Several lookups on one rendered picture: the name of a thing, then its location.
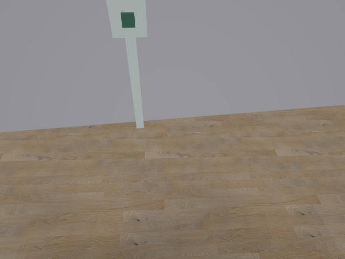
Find button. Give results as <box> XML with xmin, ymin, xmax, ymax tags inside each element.
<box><xmin>121</xmin><ymin>12</ymin><xmax>135</xmax><ymax>28</ymax></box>

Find panel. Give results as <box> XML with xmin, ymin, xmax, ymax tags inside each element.
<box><xmin>106</xmin><ymin>0</ymin><xmax>147</xmax><ymax>128</ymax></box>

